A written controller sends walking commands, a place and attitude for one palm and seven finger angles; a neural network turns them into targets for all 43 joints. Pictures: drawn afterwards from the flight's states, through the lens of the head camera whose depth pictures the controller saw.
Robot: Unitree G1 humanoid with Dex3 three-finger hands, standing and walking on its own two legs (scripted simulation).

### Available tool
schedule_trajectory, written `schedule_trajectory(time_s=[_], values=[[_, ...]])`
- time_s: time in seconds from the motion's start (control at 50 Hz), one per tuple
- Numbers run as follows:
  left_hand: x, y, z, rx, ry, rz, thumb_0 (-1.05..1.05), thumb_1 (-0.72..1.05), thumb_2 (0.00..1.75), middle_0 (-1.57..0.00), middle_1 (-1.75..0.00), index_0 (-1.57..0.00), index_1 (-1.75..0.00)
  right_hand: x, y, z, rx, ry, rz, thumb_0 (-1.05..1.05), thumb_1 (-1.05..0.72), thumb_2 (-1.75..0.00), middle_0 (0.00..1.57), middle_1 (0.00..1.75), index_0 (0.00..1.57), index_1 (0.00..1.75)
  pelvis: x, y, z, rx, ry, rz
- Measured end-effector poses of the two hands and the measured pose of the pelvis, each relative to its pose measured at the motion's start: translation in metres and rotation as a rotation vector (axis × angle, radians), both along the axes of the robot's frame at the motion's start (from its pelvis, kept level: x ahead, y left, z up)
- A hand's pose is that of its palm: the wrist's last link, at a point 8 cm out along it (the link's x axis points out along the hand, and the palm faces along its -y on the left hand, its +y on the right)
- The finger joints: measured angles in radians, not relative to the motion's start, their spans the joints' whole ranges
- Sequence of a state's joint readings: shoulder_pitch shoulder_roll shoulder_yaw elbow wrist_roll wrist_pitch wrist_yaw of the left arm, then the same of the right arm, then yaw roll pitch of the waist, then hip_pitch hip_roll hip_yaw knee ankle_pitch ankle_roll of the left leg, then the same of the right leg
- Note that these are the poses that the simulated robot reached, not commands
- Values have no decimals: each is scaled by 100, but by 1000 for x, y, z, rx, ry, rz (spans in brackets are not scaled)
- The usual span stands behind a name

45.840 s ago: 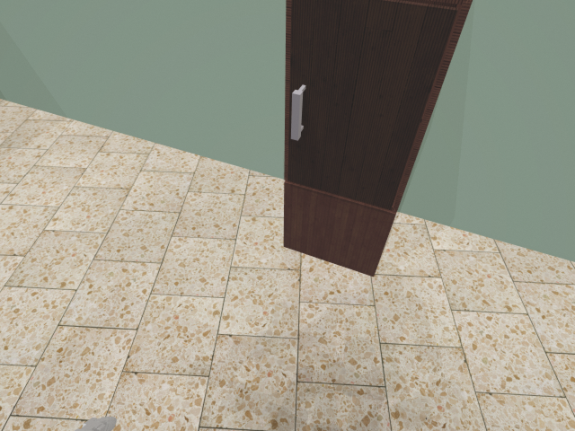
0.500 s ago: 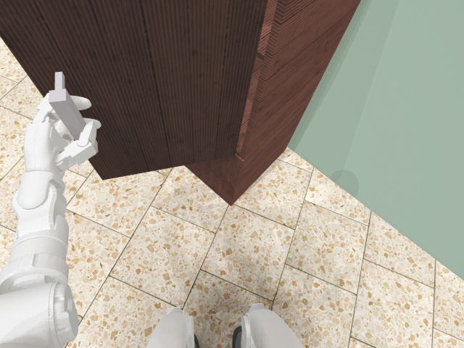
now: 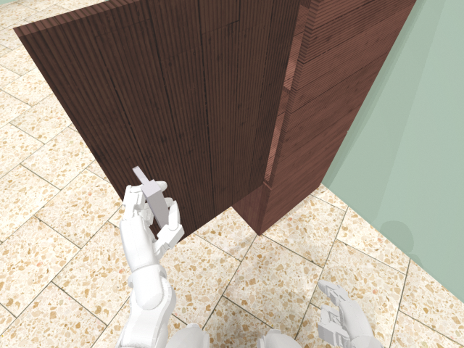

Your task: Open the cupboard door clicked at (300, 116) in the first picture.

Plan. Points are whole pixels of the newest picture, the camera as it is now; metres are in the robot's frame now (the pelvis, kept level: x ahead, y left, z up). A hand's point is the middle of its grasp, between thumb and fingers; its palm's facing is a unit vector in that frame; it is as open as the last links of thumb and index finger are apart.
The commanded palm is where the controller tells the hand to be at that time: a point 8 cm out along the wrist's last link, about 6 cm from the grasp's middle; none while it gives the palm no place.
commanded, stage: pull the door open along its arc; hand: left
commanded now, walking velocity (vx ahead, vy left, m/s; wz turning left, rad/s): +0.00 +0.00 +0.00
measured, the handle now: (153, 201) +0.35 +0.16 +0.03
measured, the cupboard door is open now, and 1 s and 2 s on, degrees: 88 97 98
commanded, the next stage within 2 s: open thumb and fingers to let go in 0.16 s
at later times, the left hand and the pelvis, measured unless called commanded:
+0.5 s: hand (199, 244) +0.28 +0.07 +0.02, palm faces +0.45 -0.89 -0.07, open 7.2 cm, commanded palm +0.23 +0.12 +0.03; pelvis -0.01 -0.06 +0.00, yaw +4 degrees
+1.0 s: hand (195, 241) +0.28 +0.08 +0.03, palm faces +0.41 -0.91 +0.00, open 14.6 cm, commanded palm +0.24 +0.13 +0.03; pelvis -0.03 -0.03 +0.00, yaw +2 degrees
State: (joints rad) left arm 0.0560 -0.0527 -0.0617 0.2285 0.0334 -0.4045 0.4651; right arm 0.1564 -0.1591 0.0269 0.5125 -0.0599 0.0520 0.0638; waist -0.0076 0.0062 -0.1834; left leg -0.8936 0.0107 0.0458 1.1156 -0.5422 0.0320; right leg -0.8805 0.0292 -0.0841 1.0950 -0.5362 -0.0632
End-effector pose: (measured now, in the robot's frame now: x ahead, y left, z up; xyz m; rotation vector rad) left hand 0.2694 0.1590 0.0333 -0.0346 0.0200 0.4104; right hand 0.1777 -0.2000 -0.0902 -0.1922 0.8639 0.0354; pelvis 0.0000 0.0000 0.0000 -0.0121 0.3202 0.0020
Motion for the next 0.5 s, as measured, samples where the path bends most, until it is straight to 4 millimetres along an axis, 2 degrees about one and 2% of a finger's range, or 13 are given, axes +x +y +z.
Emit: schedule_trajectory(time_s=[0.12, 0.3, 0.4, 0.5], values=[[-15, -21, 3, 25, 38, 37, 1, 64, 71, -31, -125, -33, -131, -2, -11, -2, 14, -2, 6, 0, -90, -90, 20, 30, 20, 30, 4, -17, 3, 12, -13, 16], [-31, -55, 3, 42, 42, 63, 1, 67, 75, -28, -129, -32, -133, -16, -51, -11, -42, 18, 12, 1, -90, -90, 20, 30, 20, 30, 4, -40, 2, 32, -10, 47], [-29, -53, -3, 93, 25, 65, 0, 63, 76, -33, -131, -32, -133, -20, -69, -21, -64, 32, 1, 1, -90, -90, 20, 30, 20, 30, -3, -50, -4, 44, -1, 54], [-29, -47, -7, 85, 57, 57, 0, 49, 72, -35, -130, -35, -131, -24, -76, -24, -52, 27, -21, 1, -90, -90, 20, 30, 20, 29, -9, -56, -4, 51, -10, 53]])
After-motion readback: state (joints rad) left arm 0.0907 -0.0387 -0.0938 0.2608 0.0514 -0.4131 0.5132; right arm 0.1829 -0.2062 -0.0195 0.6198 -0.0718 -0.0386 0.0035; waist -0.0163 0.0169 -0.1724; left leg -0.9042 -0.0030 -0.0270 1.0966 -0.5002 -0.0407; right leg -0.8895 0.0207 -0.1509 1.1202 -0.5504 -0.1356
